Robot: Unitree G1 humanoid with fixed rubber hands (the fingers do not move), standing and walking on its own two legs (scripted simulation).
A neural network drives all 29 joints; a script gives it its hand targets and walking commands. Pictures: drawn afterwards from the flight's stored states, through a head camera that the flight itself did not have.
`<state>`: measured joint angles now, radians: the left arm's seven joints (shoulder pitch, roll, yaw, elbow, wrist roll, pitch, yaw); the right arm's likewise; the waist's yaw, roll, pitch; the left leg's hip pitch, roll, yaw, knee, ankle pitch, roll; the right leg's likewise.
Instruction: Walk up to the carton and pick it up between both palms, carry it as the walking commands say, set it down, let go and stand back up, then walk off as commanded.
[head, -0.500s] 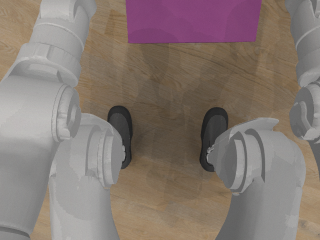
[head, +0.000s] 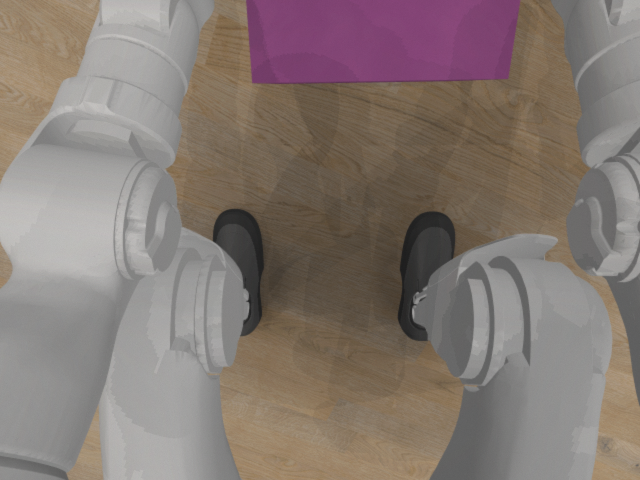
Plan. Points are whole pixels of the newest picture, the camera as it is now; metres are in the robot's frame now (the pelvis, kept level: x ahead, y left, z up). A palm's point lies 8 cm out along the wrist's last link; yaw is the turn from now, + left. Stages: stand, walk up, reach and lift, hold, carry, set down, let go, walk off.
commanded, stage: reach and lift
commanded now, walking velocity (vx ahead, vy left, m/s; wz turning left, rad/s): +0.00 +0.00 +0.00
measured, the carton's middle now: out of the picture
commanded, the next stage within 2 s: none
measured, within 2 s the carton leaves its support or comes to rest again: leaves its support in 0.66 s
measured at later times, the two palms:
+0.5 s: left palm out of the picture +0.56 +0.12 -0.20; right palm out of the picture +0.56 -0.20 -0.20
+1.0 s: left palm out of the picture +0.56 +0.12 -0.14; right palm out of the picture +0.56 -0.19 -0.13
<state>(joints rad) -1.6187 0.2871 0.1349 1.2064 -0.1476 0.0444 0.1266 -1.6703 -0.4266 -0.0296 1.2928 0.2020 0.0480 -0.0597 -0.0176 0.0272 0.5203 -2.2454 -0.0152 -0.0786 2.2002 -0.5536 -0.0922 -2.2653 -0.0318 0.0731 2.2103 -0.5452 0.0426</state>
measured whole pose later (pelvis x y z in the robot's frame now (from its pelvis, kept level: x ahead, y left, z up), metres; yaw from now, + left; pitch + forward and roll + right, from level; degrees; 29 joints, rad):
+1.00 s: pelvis +0.00 +0.00 +0.01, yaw +0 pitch +40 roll +1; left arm -1.42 0.20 0.28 0.95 -0.05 0.24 0.16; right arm -1.49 -0.33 -0.19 1.03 0.03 0.25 -0.04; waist -0.03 0.04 0.27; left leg -2.30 -0.02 -0.07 2.15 -0.54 -0.08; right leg -2.32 -0.02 0.08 2.15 -0.53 0.05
